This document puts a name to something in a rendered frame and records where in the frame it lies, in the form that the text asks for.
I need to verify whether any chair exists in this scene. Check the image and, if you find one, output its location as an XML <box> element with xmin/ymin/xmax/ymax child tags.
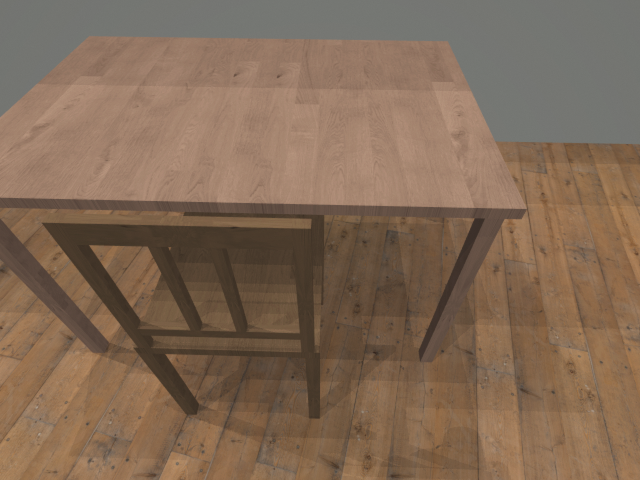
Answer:
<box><xmin>42</xmin><ymin>212</ymin><xmax>324</xmax><ymax>419</ymax></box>

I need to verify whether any table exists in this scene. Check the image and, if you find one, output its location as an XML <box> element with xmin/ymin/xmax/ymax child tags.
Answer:
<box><xmin>0</xmin><ymin>36</ymin><xmax>527</xmax><ymax>362</ymax></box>

